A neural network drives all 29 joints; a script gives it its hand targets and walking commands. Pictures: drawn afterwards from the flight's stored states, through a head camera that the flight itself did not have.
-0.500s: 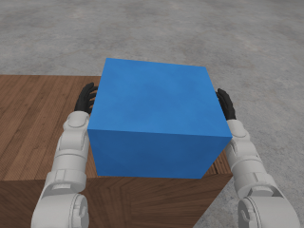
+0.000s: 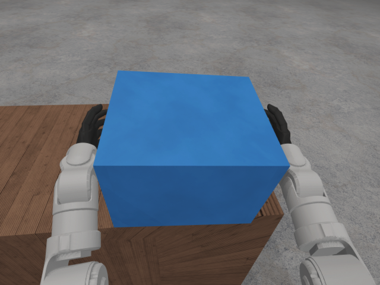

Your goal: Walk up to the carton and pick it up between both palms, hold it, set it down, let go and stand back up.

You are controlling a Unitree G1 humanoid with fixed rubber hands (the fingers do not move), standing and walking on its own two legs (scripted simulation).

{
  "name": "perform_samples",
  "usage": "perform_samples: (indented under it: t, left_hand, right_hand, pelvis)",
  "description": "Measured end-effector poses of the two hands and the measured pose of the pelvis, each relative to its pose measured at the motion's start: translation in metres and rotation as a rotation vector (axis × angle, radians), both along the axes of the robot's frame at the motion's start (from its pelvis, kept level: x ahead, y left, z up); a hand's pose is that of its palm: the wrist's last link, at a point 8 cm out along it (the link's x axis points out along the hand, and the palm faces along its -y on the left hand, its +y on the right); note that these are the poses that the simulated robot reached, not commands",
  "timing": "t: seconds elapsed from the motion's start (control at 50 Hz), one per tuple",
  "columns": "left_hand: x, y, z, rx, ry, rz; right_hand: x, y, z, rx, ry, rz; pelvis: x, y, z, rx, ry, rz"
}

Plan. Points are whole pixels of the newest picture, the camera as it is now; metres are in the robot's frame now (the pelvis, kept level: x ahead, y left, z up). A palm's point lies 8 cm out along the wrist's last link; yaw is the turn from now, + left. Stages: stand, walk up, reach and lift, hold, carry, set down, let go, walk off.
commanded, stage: reach and lift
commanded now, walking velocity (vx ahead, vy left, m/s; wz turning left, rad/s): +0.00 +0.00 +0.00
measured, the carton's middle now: (185, 147) +0.38 +0.02 +0.14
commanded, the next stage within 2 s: hold in 0.80 s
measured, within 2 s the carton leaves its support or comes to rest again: neither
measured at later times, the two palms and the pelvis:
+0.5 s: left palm (87, 139) +0.35 +0.21 +0.18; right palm (281, 138) +0.36 -0.18 +0.18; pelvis +0.00 +0.00 +0.00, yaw -1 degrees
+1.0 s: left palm (88, 135) +0.35 +0.20 +0.19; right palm (288, 135) +0.35 -0.18 +0.19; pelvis +0.00 +0.00 +0.00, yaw -1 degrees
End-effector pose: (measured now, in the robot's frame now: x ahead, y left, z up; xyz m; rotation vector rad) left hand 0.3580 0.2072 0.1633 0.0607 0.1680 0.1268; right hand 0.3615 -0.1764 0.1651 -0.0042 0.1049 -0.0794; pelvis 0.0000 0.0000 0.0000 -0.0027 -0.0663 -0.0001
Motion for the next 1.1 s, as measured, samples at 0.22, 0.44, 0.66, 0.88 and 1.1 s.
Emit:
perform_samples:
  t: [0.22, 0.44, 0.66, 0.88, 1.1]
  left_hand:
    - [-0.001, -0.007, 0.011, 0.001, 0.001, -0.021]
    - [-0.004, -0.002, 0.014, -0.016, -0.007, -0.009]
    - [0.001, -0.005, 0.02, 0.004, -0.007, -0.015]
    - [-0.005, -0.012, 0.022, -0.024, -0.012, -0.021]
    - [-0.013, -0.004, 0.036, -0.031, -0.032, 0.001]
  right_hand:
    - [-0.008, -0.007, 0.006, 0.015, 0.001, -0.02]
    - [-0.006, -0.002, 0.013, 0.008, -0.006, -0.008]
    - [-0.003, -0.005, 0.018, 0.021, -0.007, -0.008]
    - [-0.011, -0.012, 0.023, 0.019, -0.01, -0.02]
    - [-0.01, -0.004, 0.038, 0.023, -0.029, -0.001]
  pelvis:
    - [-0.002, 0.003, 0.0, 0.0, 0.003, -0.01]
    - [-0.001, 0.003, 0.0, -0.001, -0.001, -0.012]
    - [0.001, 0.003, 0.0, -0.001, 0.014, -0.004]
    - [0.002, 0.0, 0.0, 0.001, -0.007, -0.015]
    - [-0.002, -0.002, 0.0, -0.001, -0.008, -0.008]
